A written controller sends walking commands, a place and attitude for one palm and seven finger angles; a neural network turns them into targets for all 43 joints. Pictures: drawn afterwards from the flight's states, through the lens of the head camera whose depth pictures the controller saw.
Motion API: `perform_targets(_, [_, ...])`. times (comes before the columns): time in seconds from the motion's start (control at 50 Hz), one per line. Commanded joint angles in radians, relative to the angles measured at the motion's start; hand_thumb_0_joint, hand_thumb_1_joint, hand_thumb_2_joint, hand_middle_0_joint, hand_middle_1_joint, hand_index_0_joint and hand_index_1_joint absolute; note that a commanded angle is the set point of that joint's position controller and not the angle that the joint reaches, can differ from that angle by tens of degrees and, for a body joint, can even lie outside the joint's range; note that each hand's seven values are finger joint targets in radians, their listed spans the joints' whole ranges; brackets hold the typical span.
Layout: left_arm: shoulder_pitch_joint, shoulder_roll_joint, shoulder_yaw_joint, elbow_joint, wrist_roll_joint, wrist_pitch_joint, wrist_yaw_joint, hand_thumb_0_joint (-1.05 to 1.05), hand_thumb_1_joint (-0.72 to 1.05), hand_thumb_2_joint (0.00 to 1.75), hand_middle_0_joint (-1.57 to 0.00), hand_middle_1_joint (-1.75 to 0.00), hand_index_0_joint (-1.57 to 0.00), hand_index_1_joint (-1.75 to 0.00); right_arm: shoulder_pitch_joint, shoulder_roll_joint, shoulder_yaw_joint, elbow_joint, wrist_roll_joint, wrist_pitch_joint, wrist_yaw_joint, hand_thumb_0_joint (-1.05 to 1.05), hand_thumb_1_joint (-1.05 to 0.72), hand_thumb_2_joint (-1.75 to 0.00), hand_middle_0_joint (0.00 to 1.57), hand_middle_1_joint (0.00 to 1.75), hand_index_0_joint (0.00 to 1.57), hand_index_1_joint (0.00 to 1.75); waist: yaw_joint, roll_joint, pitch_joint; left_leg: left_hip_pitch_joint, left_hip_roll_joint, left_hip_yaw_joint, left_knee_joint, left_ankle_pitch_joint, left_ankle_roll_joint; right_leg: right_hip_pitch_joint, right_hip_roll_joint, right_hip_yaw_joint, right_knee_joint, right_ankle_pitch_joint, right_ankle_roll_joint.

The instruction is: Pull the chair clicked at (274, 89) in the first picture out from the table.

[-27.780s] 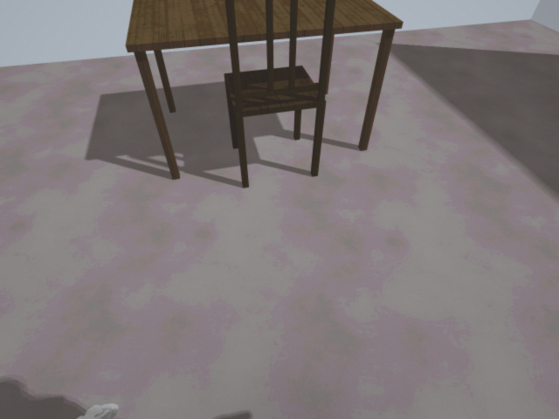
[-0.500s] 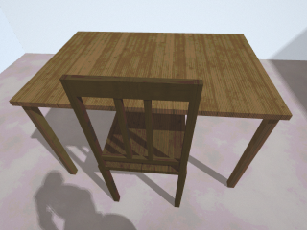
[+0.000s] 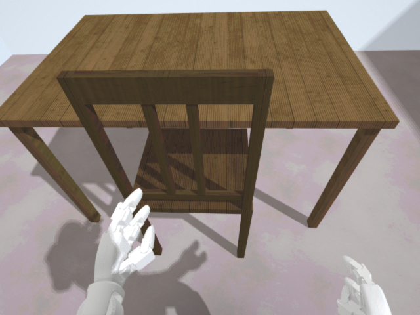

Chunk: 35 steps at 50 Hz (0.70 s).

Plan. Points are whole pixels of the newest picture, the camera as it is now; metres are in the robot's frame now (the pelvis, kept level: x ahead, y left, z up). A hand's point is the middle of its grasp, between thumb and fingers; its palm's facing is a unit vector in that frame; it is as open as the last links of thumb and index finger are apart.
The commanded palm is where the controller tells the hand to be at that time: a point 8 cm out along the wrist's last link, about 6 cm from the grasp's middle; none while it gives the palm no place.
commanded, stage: raise the hand toward the chair's back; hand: left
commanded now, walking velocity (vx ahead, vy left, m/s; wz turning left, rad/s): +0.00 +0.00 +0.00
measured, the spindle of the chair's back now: (162, 155) +0.50 +0.14 -0.02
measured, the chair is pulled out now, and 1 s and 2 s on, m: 0.00 0.00 0.00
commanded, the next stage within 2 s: aim the fingers beside a spindle in 1.78 s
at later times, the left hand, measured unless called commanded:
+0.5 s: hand (137, 281) +0.20 +0.15 -0.03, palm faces -0.18 -0.98 +0.01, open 12.8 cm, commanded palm +0.17 +0.23 -0.02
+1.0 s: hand (84, 263) +0.22 +0.23 +0.02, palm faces +0.06 -1.00 -0.06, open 16.5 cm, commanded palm +0.20 +0.28 +0.00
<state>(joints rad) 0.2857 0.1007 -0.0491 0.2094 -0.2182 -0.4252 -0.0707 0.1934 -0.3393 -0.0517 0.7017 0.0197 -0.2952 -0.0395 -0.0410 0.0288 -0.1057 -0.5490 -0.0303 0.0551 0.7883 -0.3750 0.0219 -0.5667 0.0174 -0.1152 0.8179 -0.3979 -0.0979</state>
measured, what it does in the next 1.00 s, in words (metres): stands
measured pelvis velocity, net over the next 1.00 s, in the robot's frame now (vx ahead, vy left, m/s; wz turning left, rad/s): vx -0.01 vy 0.05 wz -0.01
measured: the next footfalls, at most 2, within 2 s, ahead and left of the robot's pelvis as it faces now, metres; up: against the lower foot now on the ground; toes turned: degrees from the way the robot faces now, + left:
none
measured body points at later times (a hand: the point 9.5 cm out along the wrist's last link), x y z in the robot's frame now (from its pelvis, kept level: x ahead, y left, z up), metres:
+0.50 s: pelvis -0.03 +0.03 -0.06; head +0.06 +0.01 +0.38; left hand +0.21 +0.20 -0.03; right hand +0.15 -0.18 -0.17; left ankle +0.01 +0.11 -0.70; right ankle +0.01 -0.05 -0.70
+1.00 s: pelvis -0.01 +0.05 -0.04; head +0.05 +0.05 +0.40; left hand +0.21 +0.29 +0.02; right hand +0.18 -0.19 -0.11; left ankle +0.01 +0.11 -0.70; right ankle +0.01 -0.05 -0.70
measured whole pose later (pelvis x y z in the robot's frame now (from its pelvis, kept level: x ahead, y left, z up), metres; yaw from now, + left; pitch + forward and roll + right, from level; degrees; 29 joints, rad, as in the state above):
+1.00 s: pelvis -0.01 +0.05 -0.04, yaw -1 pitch +15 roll -3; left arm 0.39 0.22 0.14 -0.01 -0.24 -0.49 -0.15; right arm 0.21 -0.23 0.01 0.52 0.03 -0.17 -0.04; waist -0.01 0.03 -0.15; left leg -0.86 -0.03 0.03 1.10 -0.50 0.08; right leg -0.83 0.02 -0.13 1.04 -0.47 -0.05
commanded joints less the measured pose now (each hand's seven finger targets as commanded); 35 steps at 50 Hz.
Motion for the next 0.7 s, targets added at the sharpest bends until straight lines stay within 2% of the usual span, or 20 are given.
perform_targets(0.0, [0.434,0.181,0.263,0.047,0.027,-0.216,-0.128,0.0,0.5,0.73,-0.16,-0.24,-0.16,-0.24,-0.077,-0.039,-0.05,-0.202,-0.009,0.011,0.065,0.0,-0.9,-0.9,0.2,0.3,0.2,0.3,0.154,-0.094,-0.172,-0.263,-0.025,-0.054,0.106,0.161,-0.039,0.203,-0.12,0.24,0.031,0.495,0.088])
perform_targets(0.04, [0.378,0.154,0.192,-0.082,0.071,-0.205,-0.098,0.0,0.46,0.71,-0.16,-0.23,-0.16,-0.23,-0.137,-0.014,-0.043,-0.287,-0.009,0.077,0.072,0.0,-0.9,-0.9,0.2,0.3,0.2,0.3,0.152,-0.004,-0.163,-0.273,-0.038,-0.023,0.132,0.128,-0.022,0.163,-0.122,0.264,0.034,0.397,0.077])
perform_targets(0.08, [0.273,0.13,0.147,-0.237,0.097,-0.19,-0.046,0.0,0.41,0.69,-0.15,-0.22,-0.15,-0.22,-0.161,0.007,-0.034,-0.348,-0.008,0.112,0.073,0.0,-0.9,-0.9,0.2,0.3,0.2,0.3,0.13,0.07,-0.184,-0.247,-0.033,-0.019,0.163,0.14,-0.002,0.078,-0.098,0.254,0.064,0.315,0.059])
perform_targets(0.12, [0.149,0.132,0.143,-0.391,0.099,-0.221,0.007,0.0,0.36,0.67,-0.15,-0.22,-0.15,-0.22,-0.129,0.019,-0.035,-0.359,-0.017,0.127,0.065,0.0,-0.9,-0.9,0.2,0.3,0.2,0.3,0.092,0.105,-0.237,-0.221,-0.012,-0.04,0.19,0.145,0.01,-0.017,-0.064,0.22,0.102,0.252,0.054])
perform_targets(0.16, [0.091,0.109,0.128,-0.472,0.07,-0.282,0.027,0.0,0.32,0.65,-0.14,-0.21,-0.14,-0.21,-0.098,0.029,-0.029,-0.339,-0.019,0.124,0.052,0.0,-0.9,-0.9,0.2,0.3,0.2,0.3,0.044,0.089,-0.244,-0.224,0.009,-0.065,0.237,0.14,0.014,-0.086,-0.046,0.21,0.115,0.22,0.059])
perform_targets(0.18, [0.028,0.111,0.109,-0.528,0.059,-0.319,0.019,0.0,0.29,0.64,-0.14,-0.2,-0.14,-0.2,-0.094,0.027,-0.021,-0.331,-0.02,0.113,0.044,0.0,-0.9,-0.9,0.2,0.3,0.2,0.3,0.018,0.08,-0.26,-0.233,0.016,-0.079,0.262,0.131,0.016,-0.116,-0.041,0.211,0.125,0.194,0.063])
perform_targets(0.2, [-0.052,0.101,0.073,-0.58,0.05,-0.35,0.002,0.0,0.27,0.63,-0.14,-0.2,-0.14,-0.2,-0.09,0.023,-0.014,-0.316,-0.021,0.102,0.036,0.0,-0.9,-0.9,0.2,0.3,0.2,0.3,-0.019,0.032,-0.28,-0.242,0.027,-0.093,0.288,0.117,0.023,-0.156,-0.034,0.21,0.134,0.166,0.071])
perform_targets(0.22, [-0.064,0.086,0.042,-0.569,0.042,-0.373,-0.028,0.0,0.25,0.62,-0.13,-0.2,-0.13,-0.2,-0.089,0.018,-0.01,-0.3,-0.018,0.086,0.028,0.0,-0.9,-0.9,0.2,0.3,0.2,0.3,-0.034,0.026,-0.281,-0.241,0.032,-0.106,0.303,0.102,0.024,-0.187,-0.031,0.206,0.134,0.124,0.067])
perform_targets(0.28, [-0.043,0.053,-0.036,-0.446,0.011,-0.349,-0.132,0.0,0.18,0.59,-0.13,-0.19,-0.13,-0.19,-0.083,-0.015,-0.001,-0.282,-0.006,0.046,0.012,0.0,-0.9,-0.9,0.2,0.3,0.2,0.3,-0.07,-0.03,-0.218,-0.287,0.042,-0.132,0.315,0.006,0.027,-0.262,-0.024,0.179,0.12,-0.017,0.068])
perform_targets(0.3, [0.006,0.038,-0.049,-0.354,0.003,-0.302,-0.166,0.0,0.15,0.58,-0.13,-0.18,-0.13,-0.18,-0.074,-0.022,0.006,-0.28,0.002,0.043,0.007,0.0,-0.9,-0.9,0.2,0.3,0.2,0.3,-0.074,-0.072,-0.184,-0.31,0.042,-0.131,0.312,-0.017,0.029,-0.264,-0.024,0.183,0.099,-0.051,0.072])
perform_targets(0.32, [0.045,0.069,-0.024,-0.304,0.002,-0.252,-0.192,0.0,0.13,0.57,-0.12,-0.18,-0.12,-0.18,-0.062,-0.033,0.005,-0.284,0.012,0.047,0.001,0.0,-0.9,-0.9,0.2,0.3,0.2,0.3,-0.06,-0.102,-0.199,-0.334,0.039,-0.129,0.306,-0.044,0.028,-0.242,-0.028,0.183,0.089,-0.088,0.077])
perform_targets(0.38, [0.127,0.176,0.08,-0.281,0.0,-0.065,-0.219,0.0,0.06,0.54,-0.12,-0.17,-0.12,-0.17,-0.082,-0.04,0.007,-0.341,0.041,0.078,-0.014,0.0,-0.9,-0.9,0.2,0.3,0.2,0.3,0.025,-0.125,-0.277,-0.337,0.021,-0.116,0.236,-0.061,0.025,-0.12,-0.041,0.188,0.055,-0.141,0.083])
perform_targets(0.4, [0.171,0.22,0.146,-0.27,0.002,-0.009,-0.2,0.0,0.04,0.53,-0.11,-0.16,-0.11,-0.16,-0.103,-0.035,0.006,-0.347,0.044,0.09,-0.015,0.0,-0.9,-0.9,0.2,0.3,0.2,0.3,0.064,-0.073,-0.295,-0.306,0.016,-0.114,0.211,-0.029,0.02,-0.086,-0.039,0.178,0.06,-0.102,0.078])
perform_targets(0.42, [0.16,0.219,0.174,-0.356,-0.013,0.026,-0.176,0.0,0.01,0.52,-0.11,-0.16,-0.11,-0.16,-0.097,-0.021,0.012,-0.37,0.042,0.102,-0.013,0.0,-0.9,-0.9,0.2,0.3,0.2,0.3,0.08,-0.063,-0.354,-0.275,0.011,-0.115,0.183,0.003,0.019,-0.032,-0.042,0.161,0.066,-0.059,0.079])
perform_targets(0.44, [0.164,0.234,0.221,-0.411,-0.023,0.046,-0.139,0.0,-0.01,0.51,-0.11,-0.16,-0.11,-0.16,-0.105,-0.004,0.009,-0.376,0.039,0.112,-0.016,0.0,-0.9,-0.9,0.2,0.3,0.2,0.3,0.097,-0.061,-0.377,-0.251,0.012,-0.113,0.17,0.037,0.016,0.0,-0.04,0.153,0.073,-0.012,0.079])
perform_targets(0.46, [0.176,0.202,0.229,-0.461,-0.036,0.051,-0.097,0.0,-0.03,0.5,-0.11,-0.15,-0.11,-0.15,-0.103,0.015,0.012,-0.382,0.034,0.117,-0.019,0.0,-0.9,-0.9,0.2,0.3,0.2,0.3,0.102,-0.064,-0.376,-0.239,0.014,-0.111,0.159,0.065,0.015,0.022,-0.036,0.141,0.078,0.035,0.079])
perform_targets(0.5, [0.167,0.183,0.255,-0.525,-0.041,0.013,-0.006,0.0,-0.08,0.48,-0.1,-0.15,-0.1,-0.15,-0.095,0.033,0.012,-0.365,0.021,0.118,-0.02,0.0,-0.9,-0.9,0.2,0.3,0.2,0.3,0.108,-0.043,-0.339,-0.221,0.023,-0.122,0.139,0.108,0.006,0.004,-0.022,0.1,0.095,0.094,0.066])
perform_targets(0.56, [0.156,0.137,0.186,-0.508,-0.004,-0.092,0.038,0.0,-0.15,0.45,-0.1,-0.14,-0.1,-0.14,-0.054,0.028,0.007,-0.317,0.002,0.099,-0.008,0.0,-0.9,-0.9,0.2,0.3,0.2,0.3,0.06,-0.034,-0.262,-0.233,0.038,-0.12,0.16,0.124,0.002,-0.111,-0.017,0.08,0.125,0.098,0.063])
perform_targets(0.62, [0.092,0.115,0.083,-0.394,0.038,-0.172,-0.016,0.0,-0.22,0.42,-0.09,-0.12,-0.09,-0.12,-0.047,-0.011,0.005,-0.289,-0.005,0.076,0.001,0.0,-0.9,-0.9,0.2,0.3,0.2,0.3,-0.01,-0.027,-0.15,-0.273,0.045,-0.138,0.194,0.032,0.004,-0.267,-0.018,0.073,0.14,-0.019,0.062])
perform_targets(0.68, [0.095,0.147,0.071,-0.313,0.026,-0.169,-0.111,0.0,-0.29,0.39,-0.08,-0.11,-0.08,-0.11,-0.029,-0.046,-0.001,-0.304,0.011,0.064,-0.007,0.0,-0.9,-0.9,0.2,0.3,0.2,0.3,-0.012,-0.018,-0.145,-0.294,0.042,-0.145,0.188,-0.077,0.004,-0.284,-0.027,0.094,0.115,-0.121,0.06])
